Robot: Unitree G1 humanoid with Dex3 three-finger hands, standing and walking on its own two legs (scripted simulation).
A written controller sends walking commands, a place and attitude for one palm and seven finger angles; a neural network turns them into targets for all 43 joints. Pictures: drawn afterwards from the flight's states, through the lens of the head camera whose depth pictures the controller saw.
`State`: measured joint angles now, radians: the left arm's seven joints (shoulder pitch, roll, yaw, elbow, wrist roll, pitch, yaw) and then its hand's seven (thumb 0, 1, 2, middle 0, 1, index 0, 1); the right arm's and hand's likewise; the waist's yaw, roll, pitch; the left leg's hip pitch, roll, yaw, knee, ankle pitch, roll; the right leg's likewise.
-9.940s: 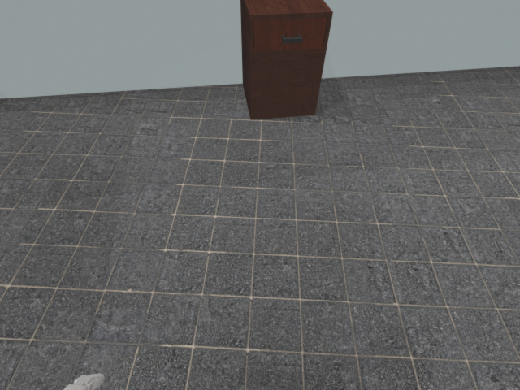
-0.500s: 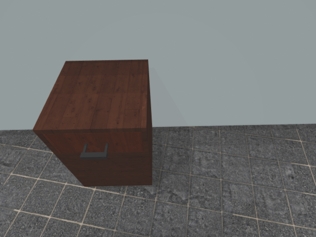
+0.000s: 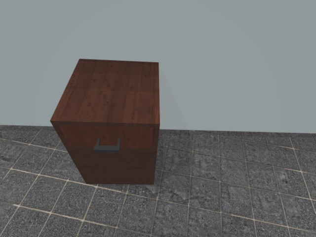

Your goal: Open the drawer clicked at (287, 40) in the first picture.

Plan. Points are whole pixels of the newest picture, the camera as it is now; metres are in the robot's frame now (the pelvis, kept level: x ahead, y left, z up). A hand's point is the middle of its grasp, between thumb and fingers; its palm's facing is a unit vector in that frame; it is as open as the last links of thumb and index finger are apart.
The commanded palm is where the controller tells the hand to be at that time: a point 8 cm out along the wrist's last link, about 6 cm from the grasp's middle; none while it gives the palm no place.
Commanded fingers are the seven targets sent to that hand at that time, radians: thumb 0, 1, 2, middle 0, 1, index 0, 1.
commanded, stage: raise the hand with hooked fingers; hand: left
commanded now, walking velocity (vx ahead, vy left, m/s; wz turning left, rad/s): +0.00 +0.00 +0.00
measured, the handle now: (108, 144) +0.51 +0.23 -0.24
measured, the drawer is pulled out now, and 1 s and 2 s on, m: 0.00 0.00 0.00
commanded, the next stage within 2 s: move the hooked fingers above the handle in 1.90 s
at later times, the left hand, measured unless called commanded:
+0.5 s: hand (77, 232) +0.15 +0.21 -0.07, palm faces -0.02 -0.14 -0.99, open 9.0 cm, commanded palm +0.15 +0.22 +0.00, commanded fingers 0.00 0.29 0.64 -0.24 -0.69 -0.24 -0.69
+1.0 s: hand (72, 177) +0.25 +0.23 +0.00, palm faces +0.05 -0.11 -0.99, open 11.9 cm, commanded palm +0.23 +0.23 +0.07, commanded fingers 0.00 -0.29 0.39 -0.28 -1.07 -0.28 -1.07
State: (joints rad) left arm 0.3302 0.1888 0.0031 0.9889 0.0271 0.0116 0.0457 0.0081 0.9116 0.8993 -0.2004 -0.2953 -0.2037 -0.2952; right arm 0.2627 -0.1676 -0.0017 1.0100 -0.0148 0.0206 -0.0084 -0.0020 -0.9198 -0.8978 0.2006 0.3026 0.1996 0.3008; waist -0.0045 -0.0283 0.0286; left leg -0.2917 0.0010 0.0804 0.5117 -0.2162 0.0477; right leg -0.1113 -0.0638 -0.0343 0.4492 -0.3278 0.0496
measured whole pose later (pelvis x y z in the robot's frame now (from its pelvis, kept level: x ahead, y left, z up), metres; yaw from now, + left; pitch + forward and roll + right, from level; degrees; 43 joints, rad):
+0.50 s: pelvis -0.04 -0.01 -0.04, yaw +0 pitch +6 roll +0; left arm 0.36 0.29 -0.14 0.13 1.10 0.01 0.47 0.01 0.51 0.73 -0.24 -0.55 -0.25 -0.55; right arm 0.09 -0.24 -0.02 0.51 -0.04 0.06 -0.04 0.01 -0.91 -0.90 0.20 0.30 0.20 0.30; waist 0.08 0.03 -0.10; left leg -0.67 -0.04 0.00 0.86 -0.31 0.04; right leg -0.59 0.07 0.05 0.91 -0.43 -0.03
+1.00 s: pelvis +0.02 -0.01 -0.02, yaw +0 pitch +8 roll -1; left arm 0.31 0.39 -0.04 -0.05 1.00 0.02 0.35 0.01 -0.07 0.48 -0.29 -0.92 -0.29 -0.92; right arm 0.14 -0.24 -0.02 0.55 -0.05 0.11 0.00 0.01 -0.91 -0.90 0.20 0.30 0.20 0.30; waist 0.05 0.06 -0.09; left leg -0.55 -0.05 0.00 0.75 -0.35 0.05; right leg -0.44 0.06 0.06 0.74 -0.44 -0.02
